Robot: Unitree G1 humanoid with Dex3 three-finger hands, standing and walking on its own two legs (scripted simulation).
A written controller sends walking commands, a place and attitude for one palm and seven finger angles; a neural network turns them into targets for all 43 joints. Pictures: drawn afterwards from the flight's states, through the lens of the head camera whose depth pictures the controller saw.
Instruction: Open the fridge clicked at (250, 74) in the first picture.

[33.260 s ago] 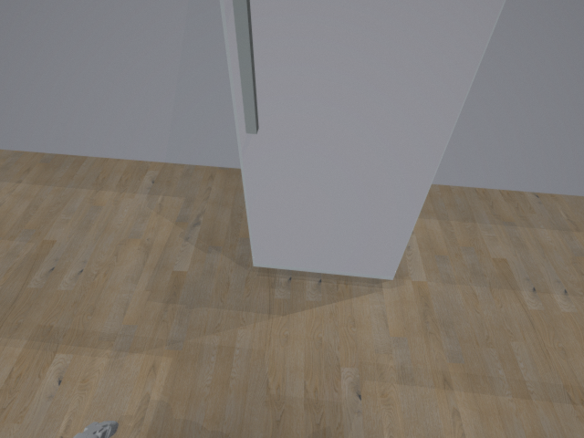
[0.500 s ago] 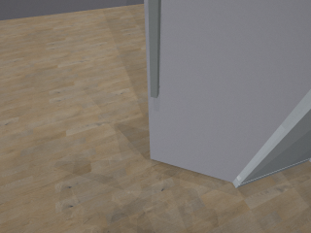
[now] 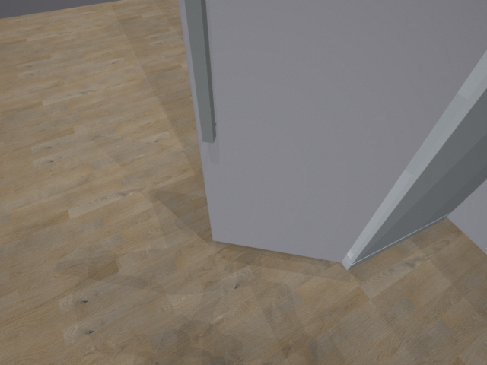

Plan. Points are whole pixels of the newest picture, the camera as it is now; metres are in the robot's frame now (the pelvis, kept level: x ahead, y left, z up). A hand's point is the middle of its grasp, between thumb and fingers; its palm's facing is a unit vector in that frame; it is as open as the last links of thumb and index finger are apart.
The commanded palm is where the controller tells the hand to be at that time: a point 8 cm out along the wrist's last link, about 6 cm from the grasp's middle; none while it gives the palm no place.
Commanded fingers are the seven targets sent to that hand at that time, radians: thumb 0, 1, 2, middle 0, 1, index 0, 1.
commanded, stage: turn to face it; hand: left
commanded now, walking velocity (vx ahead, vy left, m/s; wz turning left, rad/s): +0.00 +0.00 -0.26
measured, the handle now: (205, 61) +0.62 +0.11 +0.16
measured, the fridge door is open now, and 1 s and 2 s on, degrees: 54 54 54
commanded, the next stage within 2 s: take the last steps up to it in 0.30 s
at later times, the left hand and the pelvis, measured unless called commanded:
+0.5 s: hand out of the picture +0.03 +0.20 -0.18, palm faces -0.02 -0.98 -0.21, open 7.4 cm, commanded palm none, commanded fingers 0.00 0.90 0.90 -0.20 -0.30 -0.20 -0.30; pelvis -0.03 +0.02 +0.00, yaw -4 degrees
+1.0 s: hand out of the picture +0.07 +0.18 -0.18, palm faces -0.11 -0.99 -0.13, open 7.4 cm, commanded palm none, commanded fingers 0.00 0.90 0.90 -0.20 -0.30 -0.20 -0.30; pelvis +0.05 +0.02 +0.00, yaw -8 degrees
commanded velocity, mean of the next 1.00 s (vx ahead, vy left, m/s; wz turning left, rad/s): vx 0.12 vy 0.01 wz -0.13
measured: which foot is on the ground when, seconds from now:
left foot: down 0.00-1.00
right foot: down 0.00-0.90, up 0.92-1.00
